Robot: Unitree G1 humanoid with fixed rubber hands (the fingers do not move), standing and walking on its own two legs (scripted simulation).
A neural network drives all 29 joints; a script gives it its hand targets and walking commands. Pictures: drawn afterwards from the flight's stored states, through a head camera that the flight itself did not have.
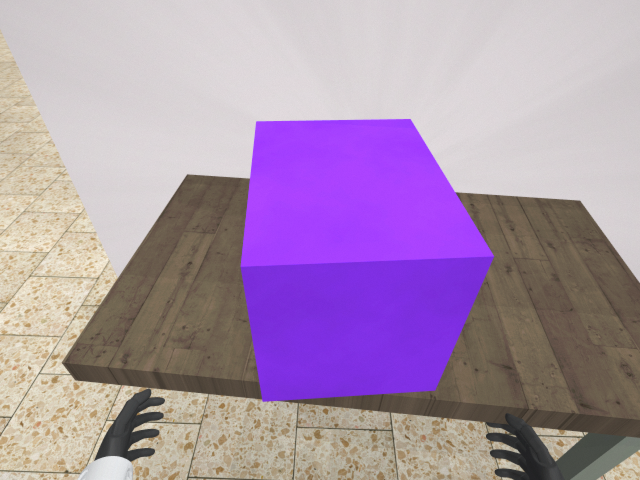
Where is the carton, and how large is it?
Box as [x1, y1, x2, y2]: [241, 119, 493, 401]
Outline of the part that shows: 410,119 256,121 241,258 241,271 263,401 421,391 435,389 493,255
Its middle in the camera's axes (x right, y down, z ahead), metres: +0.03 +0.01 +0.53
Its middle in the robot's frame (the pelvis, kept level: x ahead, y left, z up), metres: +0.38 +0.00 +0.12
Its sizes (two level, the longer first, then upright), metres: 0.296 0.227 0.245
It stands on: a table, 0.75 m high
